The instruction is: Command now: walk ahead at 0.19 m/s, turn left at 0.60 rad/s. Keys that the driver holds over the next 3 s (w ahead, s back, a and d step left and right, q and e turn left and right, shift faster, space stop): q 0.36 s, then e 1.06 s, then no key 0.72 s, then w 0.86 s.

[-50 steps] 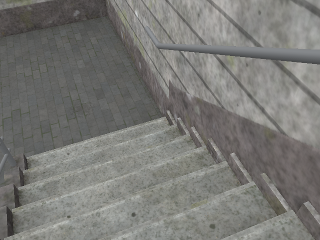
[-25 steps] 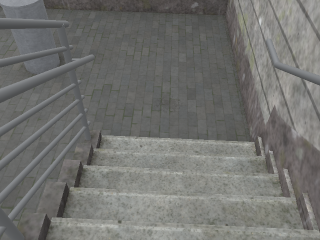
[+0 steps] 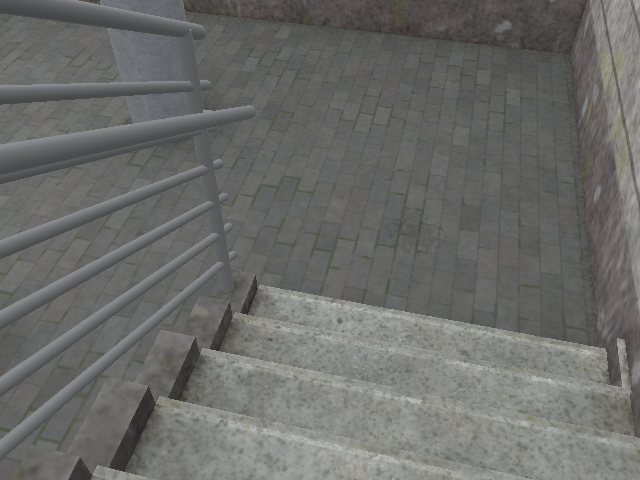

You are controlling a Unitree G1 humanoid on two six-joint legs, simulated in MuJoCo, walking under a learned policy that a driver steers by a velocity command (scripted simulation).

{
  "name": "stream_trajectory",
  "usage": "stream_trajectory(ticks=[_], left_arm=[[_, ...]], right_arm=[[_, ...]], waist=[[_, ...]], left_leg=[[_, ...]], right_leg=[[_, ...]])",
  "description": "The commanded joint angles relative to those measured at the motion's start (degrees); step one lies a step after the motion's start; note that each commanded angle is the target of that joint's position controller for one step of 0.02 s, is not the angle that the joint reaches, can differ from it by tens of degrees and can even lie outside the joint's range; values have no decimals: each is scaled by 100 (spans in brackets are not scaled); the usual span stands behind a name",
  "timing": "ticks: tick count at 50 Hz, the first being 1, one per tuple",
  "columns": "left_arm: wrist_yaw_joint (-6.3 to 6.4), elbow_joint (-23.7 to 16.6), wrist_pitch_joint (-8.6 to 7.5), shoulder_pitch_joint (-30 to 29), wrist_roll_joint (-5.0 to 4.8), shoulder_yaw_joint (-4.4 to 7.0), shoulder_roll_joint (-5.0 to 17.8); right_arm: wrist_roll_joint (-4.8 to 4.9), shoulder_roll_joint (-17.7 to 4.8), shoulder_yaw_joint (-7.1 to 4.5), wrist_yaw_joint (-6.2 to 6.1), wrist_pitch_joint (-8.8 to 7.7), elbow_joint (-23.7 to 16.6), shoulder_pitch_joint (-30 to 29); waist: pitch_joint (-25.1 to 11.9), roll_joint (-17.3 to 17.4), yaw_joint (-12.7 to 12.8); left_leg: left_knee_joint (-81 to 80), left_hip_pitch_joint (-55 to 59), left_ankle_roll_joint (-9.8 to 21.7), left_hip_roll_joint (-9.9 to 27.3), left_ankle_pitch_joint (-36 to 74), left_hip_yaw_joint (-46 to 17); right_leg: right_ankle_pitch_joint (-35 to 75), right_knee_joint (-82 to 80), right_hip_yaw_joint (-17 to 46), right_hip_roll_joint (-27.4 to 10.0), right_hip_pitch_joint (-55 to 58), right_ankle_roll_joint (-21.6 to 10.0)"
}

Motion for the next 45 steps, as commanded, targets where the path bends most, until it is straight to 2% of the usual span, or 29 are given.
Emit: stream_trajectory(ticks=[1,2,5,7,10,12,15,16,17,18,19,20,21,22,23,24,25,26,27,28,30,32,34,36,38,41,42,44,45], left_arm=[[244,-72,-233,429,9,-54,-72],[398,-11,-354,422,-45,-59,-123],[571,50,-503,222,101,-49,363],[535,64,-434,398,58,7,564],[532,-80,-384,311,-73,117,606],[609,-122,-338,431,-148,247,716],[703,-211,-221,591,-269,616,1060],[713,-211,-198,639,-239,659,1017],[690,-261,-160,360,-163,647,928],[627,-215,-169,262,-189,608,708],[541,-596,-228,376,-123,324,-170],[370,-992,-328,-73,-430,198,-255],[376,-871,-272,-724,-636,249,-73],[405,-610,-248,-384,-600,295,113],[413,-368,-220,79,-382,369,337],[400,3,-151,643,-276,332,226],[226,421,-60,1351,-240,271,-2],[296,133,402,681,-720,134,-330],[317,9,599,550,-716,66,-422],[-56,531,200,1799,-416,250,135],[-239,751,-154,2278,-419,273,43],[127,60,-243,868,-235,362,371],[652,-644,-41,-669,-368,122,71],[785,-725,165,-977,-314,-139,-409],[830,-428,208,-355,-263,-146,-298],[674,-101,79,670,-217,0,-222],[617,-98,-19,832,-285,101,-123],[637,29,-73,1075,-406,274,-21],[776,245,-196,1721,-329,457,482]], right_arm=[[-119,82,55,91,82,-531,554],[-296,142,48,208,142,-284,857],[-232,-6,-71,368,139,-429,134],[-215,-108,-111,258,206,-575,-400],[-354,-112,-116,7,181,-846,-815],[-296,-106,-151,-80,198,-973,-1194],[-219,-279,-320,-209,116,-949,-1737],[-122,-265,-386,-261,78,-868,-1664],[70,-320,-460,-289,32,-696,-1314],[98,-686,-717,-283,-33,-522,-635],[21,-1183,-860,-412,-104,-327,264],[-341,-1272,-859,-234,-185,-211,1501],[-450,-1054,-887,-39,-271,190,1821],[-167,-801,-793,76,-283,197,1083],[157,-365,-650,133,-279,89,253],[341,-27,-526,174,-267,7,-268],[217,60,-445,205,-252,-51,-623],[236,183,-314,-231,-16,-344,-1218],[222,-377,-399,-419,91,-418,-1511],[-101,-452,-372,18,-159,-322,-1658],[-174,-583,-420,220,-229,-123,-1833],[31,-839,-481,132,-259,35,-1230],[94,-1332,-778,-350,-229,234,31],[181,-1142,-825,-665,-88,466,1051],[125,-1029,-885,-687,-58,246,571],[-298,-1231,-1000,-619,-314,-325,-935],[-296,-1230,-1016,-634,-401,-334,-1275],[-93,-1080,-1031,-676,-415,-140,-1292],[-95,-348,-867,-659,-423,-252,-1072]], waist=[[687,-269,-257],[649,-249,-198],[438,-132,54],[441,-352,239],[287,-171,409],[324,-351,675],[211,-573,1124],[234,-630,1089],[128,-599,704],[-442,-99,208],[-1833,1044,50],[-1998,424,-605],[-398,-285,-977],[-263,44,-454],[-247,250,74],[-25,537,429],[60,502,667],[-456,-149,586],[-432,252,704],[292,482,1090],[233,548,1011],[75,492,433],[-261,749,-579],[-208,712,-964],[-280,725,-650],[-398,934,196],[-376,832,446],[-187,318,560],[-439,-894,620]], left_leg=[[-787,-1009,129,775,1694,-121],[-1754,-796,209,748,2490,40],[-3913,-255,187,925,4129,183],[-4261,25,164,899,3666,359],[-5097,-149,191,834,2824,508],[-5737,-9,231,685,2193,822],[-7240,556,304,291,1625,1210],[-7704,1029,460,135,1985,1236],[-8514,2032,702,111,2480,1063],[-9132,3852,954,-5,3252,918],[-8410,6634,2368,1616,5899,-988],[-8929,7556,3086,2848,5326,-2971],[-8969,6572,2555,2676,5405,-2513],[-8851,5685,2263,2446,5430,-1732],[-8760,4703,2014,2117,5589,-1012],[-8841,3408,1728,1820,5495,-540],[-8976,1983,1444,1421,5042,-22],[-9177,2174,1487,1687,6826,249],[-9066,1971,1524,1866,7113,299],[-8788,512,1249,1355,5130,752],[-8559,243,1231,1501,4089,731],[-8204,1683,1618,2031,4492,36],[-8477,4068,2483,2987,5029,-1231],[-8666,4926,2601,3229,4942,-1850],[-8897,4166,2284,2999,4233,-1423],[-8801,1875,1463,2223,3322,186],[-8500,1644,1189,2104,3046,614],[-7461,1849,869,2126,2683,796],[-5644,630,391,1370,573,1292]], right_leg=[[5093,-1274,1055,-1924,-222,-1414],[4229,-1158,663,-1492,-488,-1241],[2511,-1306,387,-1653,-830,-1117],[1374,-1731,709,-1902,-716,-1112],[1873,-1646,788,-2208,363,-1224],[1776,-1645,668,-2221,902,-1178],[1223,-1420,640,-2344,1798,-940],[1048,-1341,626,-2419,1782,-853],[762,-1105,474,-2359,1403,-682],[218,173,-55,-1878,641,-272],[-2431,2497,-668,-863,-1448,410],[-3009,2738,805,-122,-3305,540],[-2504,2645,1356,-164,-4106,599],[-2209,2719,1283,-549,-3571,639],[-2009,2710,1129,-780,-2862,692],[-1623,2807,1051,-823,-1933,758],[-683,3288,915,-558,-806,826],[-113,2967,933,81,40,529],[437,3228,954,141,201,392],[753,3968,1065,-89,525,711],[271,4302,932,63,769,957],[-791,3676,771,48,-474,1023],[-1727,2528,938,-189,-2263,1192],[-1695,1861,992,-259,-3117,1215],[-1444,1640,611,-137,-2264,1060],[-579,1869,-98,434,362,643],[-161,1471,-148,482,728,617],[614,-806,194,351,1304,627],[4125,-1108,1336,-253,2765,59]])
Next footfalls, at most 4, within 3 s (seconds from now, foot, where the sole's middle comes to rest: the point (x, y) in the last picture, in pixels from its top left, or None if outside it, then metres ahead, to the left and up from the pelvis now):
0.36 left None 0.11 0.15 -0.76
0.88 right None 0.10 -0.10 -0.76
1.50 left None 0.13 0.11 -0.76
1.86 right None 0.07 -0.11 -0.76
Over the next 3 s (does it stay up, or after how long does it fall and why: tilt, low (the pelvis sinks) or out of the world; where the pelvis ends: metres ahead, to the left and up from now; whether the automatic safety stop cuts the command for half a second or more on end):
stays up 0.39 -0.04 -0.18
